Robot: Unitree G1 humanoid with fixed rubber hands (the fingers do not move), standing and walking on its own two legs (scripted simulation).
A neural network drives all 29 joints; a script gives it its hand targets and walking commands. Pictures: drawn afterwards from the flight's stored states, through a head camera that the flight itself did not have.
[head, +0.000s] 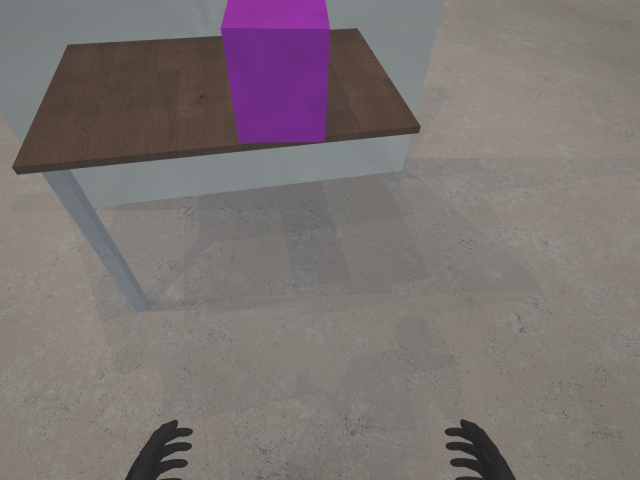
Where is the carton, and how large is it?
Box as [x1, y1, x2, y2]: [221, 0, 329, 142]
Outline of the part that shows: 228,0 221,25 221,32 239,142 324,141 329,42 329,25 324,0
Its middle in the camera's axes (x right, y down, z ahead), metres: -0.09 -0.39 +0.87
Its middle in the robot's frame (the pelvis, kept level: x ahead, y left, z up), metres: +0.94 +0.08 +0.05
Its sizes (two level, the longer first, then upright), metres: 0.210 0.200 0.250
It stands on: a table, 0.67 m high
